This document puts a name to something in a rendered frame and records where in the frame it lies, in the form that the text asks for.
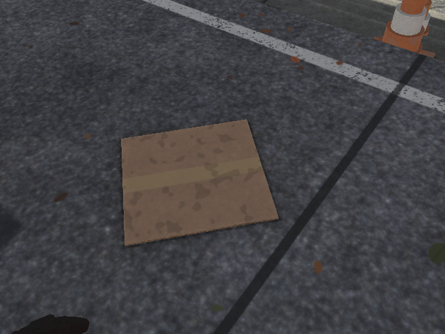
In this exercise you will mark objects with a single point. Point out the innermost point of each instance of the robot left hand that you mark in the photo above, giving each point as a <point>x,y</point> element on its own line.
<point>56,325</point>

